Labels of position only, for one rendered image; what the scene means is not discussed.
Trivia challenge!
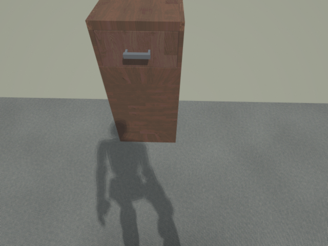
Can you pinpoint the drawer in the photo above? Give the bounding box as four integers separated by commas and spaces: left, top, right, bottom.
94, 30, 178, 67

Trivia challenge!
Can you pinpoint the cabinet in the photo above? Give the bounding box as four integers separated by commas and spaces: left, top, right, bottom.
85, 0, 185, 142

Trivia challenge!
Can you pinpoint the handle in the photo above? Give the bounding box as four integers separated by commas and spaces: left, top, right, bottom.
123, 49, 151, 59

